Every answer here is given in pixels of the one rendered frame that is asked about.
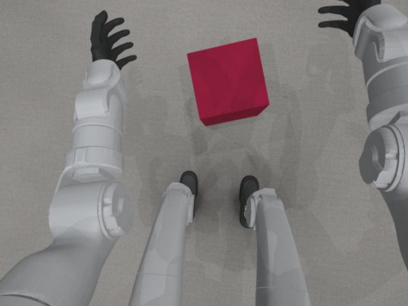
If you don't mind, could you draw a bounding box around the carton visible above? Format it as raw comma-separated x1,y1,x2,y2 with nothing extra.
187,38,269,126

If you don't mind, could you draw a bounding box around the robot right thigh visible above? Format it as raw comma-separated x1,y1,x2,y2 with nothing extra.
247,194,311,306

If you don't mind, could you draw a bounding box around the right robot hand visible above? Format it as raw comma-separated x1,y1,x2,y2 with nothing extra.
318,0,381,38

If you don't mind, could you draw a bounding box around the left robot hand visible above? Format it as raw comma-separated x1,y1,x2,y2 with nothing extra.
91,10,137,70

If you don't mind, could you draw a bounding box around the robot left forearm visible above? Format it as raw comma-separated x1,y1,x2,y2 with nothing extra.
48,59,130,231

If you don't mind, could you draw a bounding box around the robot right shin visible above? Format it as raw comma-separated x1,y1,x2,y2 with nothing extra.
244,188,284,220

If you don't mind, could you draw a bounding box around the robot right forearm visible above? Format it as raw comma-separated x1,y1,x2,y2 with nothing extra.
353,4,408,131

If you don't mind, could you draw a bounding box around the robot left upper arm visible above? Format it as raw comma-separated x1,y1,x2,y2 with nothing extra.
0,179,135,306

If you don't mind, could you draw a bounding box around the robot right upper arm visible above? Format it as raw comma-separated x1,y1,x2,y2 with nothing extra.
359,124,408,271

